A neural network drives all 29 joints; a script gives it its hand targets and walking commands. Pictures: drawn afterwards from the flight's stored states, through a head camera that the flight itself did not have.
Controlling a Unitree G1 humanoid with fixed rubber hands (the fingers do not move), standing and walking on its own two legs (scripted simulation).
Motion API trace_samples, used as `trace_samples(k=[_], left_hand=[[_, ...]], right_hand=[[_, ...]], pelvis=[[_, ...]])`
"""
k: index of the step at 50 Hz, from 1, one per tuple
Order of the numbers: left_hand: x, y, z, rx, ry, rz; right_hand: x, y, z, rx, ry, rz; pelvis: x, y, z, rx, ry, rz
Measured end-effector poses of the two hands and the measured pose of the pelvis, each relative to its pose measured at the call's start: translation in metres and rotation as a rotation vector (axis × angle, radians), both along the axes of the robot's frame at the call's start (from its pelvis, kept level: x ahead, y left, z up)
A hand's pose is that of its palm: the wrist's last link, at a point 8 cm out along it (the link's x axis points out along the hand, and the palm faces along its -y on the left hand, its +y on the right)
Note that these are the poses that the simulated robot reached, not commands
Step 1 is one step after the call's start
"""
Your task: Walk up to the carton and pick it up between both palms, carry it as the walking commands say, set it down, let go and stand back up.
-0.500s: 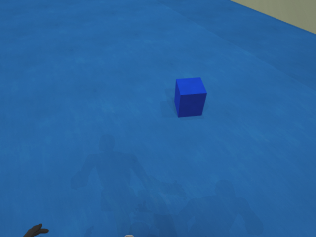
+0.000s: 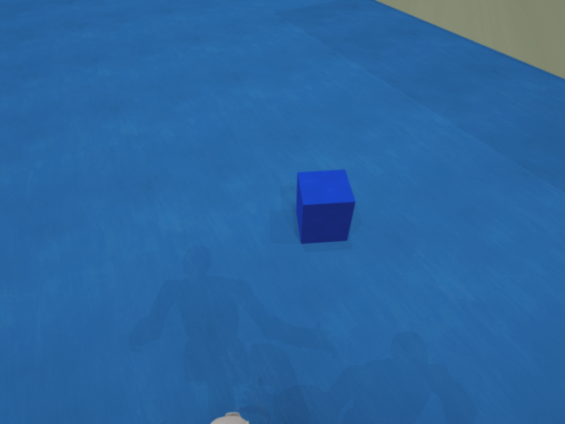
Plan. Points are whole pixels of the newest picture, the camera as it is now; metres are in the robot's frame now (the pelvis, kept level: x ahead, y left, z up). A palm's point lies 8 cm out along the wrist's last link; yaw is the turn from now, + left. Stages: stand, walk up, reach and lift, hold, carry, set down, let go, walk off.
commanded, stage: walk up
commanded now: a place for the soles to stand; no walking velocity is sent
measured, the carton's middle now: (322, 207) +1.12 -0.13 -0.63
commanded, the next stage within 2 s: none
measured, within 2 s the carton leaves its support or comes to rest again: neither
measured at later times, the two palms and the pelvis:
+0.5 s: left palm (116, 371) +0.24 +0.28 -0.08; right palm out of the picture +0.24 -0.42 -0.08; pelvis +0.17 -0.07 -0.01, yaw +0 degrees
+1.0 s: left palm (183, 276) +0.41 +0.22 -0.09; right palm (562, 305) +0.37 -0.47 -0.09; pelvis +0.32 -0.12 -0.01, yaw -1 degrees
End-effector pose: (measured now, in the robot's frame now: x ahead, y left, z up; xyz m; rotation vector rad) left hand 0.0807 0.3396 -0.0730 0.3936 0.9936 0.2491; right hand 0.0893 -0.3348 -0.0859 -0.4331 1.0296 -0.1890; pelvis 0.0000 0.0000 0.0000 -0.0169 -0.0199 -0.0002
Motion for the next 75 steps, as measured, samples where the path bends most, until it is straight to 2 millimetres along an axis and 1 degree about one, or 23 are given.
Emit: trace_samples(k=[5, 7, 9, 11, 13, 18, 21, 24, 27, 31, 34, 37, 41, 46, 49, 51, 53, 57, 60, 63, 67, 72, 75], left_hand=[[-0.011, 0.001, -0.011, -0.014, 0.084, 0.072], [-0.009, 0.001, -0.019, -0.025, 0.107, 0.095], [0.001, -0.004, -0.028, -0.040, 0.123, 0.100], [0.017, -0.013, -0.032, -0.049, 0.140, 0.077], [0.039, -0.022, -0.032, -0.052, 0.141, 0.040], [0.102, -0.039, -0.024, -0.050, 0.088, -0.027], [0.134, -0.050, -0.017, -0.028, 0.060, -0.049], [0.152, -0.057, -0.013, 0.017, 0.041, -0.046], [0.161, -0.063, -0.005, 0.032, 0.015, 0.006], [0.171, -0.069, 0.002, 0.027, 0.017, 0.044], [0.179, -0.070, -0.002, 0.008, 0.042, 0.053], [0.196, -0.071, -0.017, -0.009, 0.073, 0.044], [0.238, -0.089, -0.033, -0.037, 0.106, -0.005], [0.304, -0.117, -0.026, -0.055, 0.066, -0.081], [0.330, -0.122, -0.022, -0.023, 0.039, -0.088], [0.338, -0.121, -0.019, 0.002, 0.038, -0.067], [0.343, -0.120, -0.013, 0.012, 0.037, -0.028], [0.351, -0.114, -0.007, 0.016, 0.063, 0.023], [0.363, -0.108, -0.012, 0.012, 0.087, 0.045], [0.384, -0.110, -0.025, 0.001, 0.108, 0.042], [0.431, -0.126, -0.028, -0.012, 0.104, -0.007], [0.494, -0.149, -0.023, -0.011, 0.042, -0.063], [0.514, -0.158, -0.024, 0.008, 0.019, -0.066]], right_hand=[[0.067, 0.013, 0.003, 0.025, -0.020, 0.077], [0.094, 0.017, 0.005, 0.020, -0.042, 0.106], [0.116, 0.017, 0.005, 0.006, -0.083, 0.116], [0.130, 0.011, 0.009, -0.001, -0.123, 0.087], [0.136, 0.001, 0.014, -0.007, -0.144, 0.048], [0.138, -0.034, 0.020, -0.036, -0.126, -0.009], [0.139, -0.062, 0.016, -0.046, -0.097, -0.037], [0.148, -0.086, 0.006, -0.049, -0.072, -0.059], [0.166, -0.091, -0.001, -0.038, -0.026, -0.042], [0.197, -0.084, -0.002, -0.003, -0.002, 0.000], [0.223, -0.075, 0.002, 0.013, 0.004, 0.034], [0.245, -0.074, 0.004, -0.005, -0.018, 0.050], [0.255, -0.087, 0.005, -0.036, -0.041, -0.008], [0.258, -0.113, 0.009, -0.048, 0.001, -0.075], [0.270, -0.131, 0.002, -0.055, 0.034, -0.087], [0.284, -0.135, -0.002, -0.053, 0.058, -0.093], [0.304, -0.132, -0.004, -0.040, 0.073, -0.073], [0.357, -0.118, -0.002, -0.001, 0.053, -0.013], [0.400, -0.107, -0.002, 0.009, 0.014, 0.038], [0.433, -0.106, -0.006, -0.008, -0.042, 0.044], [0.454, -0.116, -0.002, -0.012, -0.070, -0.006], [0.464, -0.147, -0.004, -0.031, -0.020, -0.037], [0.476, -0.165, -0.012, -0.046, 0.027, -0.053]], pelvis=[[0.037, -0.007, 0.000, -0.017, -0.008, 0.028], [0.053, -0.007, -0.003, -0.009, -0.011, 0.038], [0.066, -0.007, -0.008, 0.017, -0.023, 0.036], [0.077, -0.009, -0.009, 0.036, -0.034, 0.029], [0.088, -0.013, -0.007, 0.051, -0.042, 0.022], [0.118, -0.033, -0.005, 0.067, -0.036, 0.001], [0.137, -0.050, -0.007, 0.063, -0.033, -0.011], [0.159, -0.067, -0.014, 0.040, -0.015, -0.007], [0.176, -0.074, -0.011, 0.021, -0.017, 0.010], [0.199, -0.080, -0.003, 0.008, -0.013, 0.020], [0.217, -0.082, 0.000, 0.008, -0.010, 0.027], [0.238, -0.081, -0.006, 0.020, -0.015, 0.025], [0.261, -0.086, -0.012, 0.059, -0.023, 0.009], [0.292, -0.103, -0.007, 0.058, -0.006, -0.010], [0.313, -0.115, -0.012, 0.036, 0.005, -0.013], [0.327, -0.119, -0.012, 0.022, 0.011, -0.007], [0.342, -0.120, -0.008, 0.006, 0.009, -0.004], [0.372, -0.121, -0.001, 0.010, 0.009, 0.007], [0.397, -0.118, -0.004, 0.021, -0.002, 0.025], [0.419, -0.115, -0.014, 0.049, -0.015, 0.016], [0.445, -0.123, -0.013, 0.068, -0.023, 0.008], [0.478, -0.144, -0.014, 0.058, -0.013, 0.009], [0.499, -0.155, -0.020, 0.020, -0.002, 0.020]])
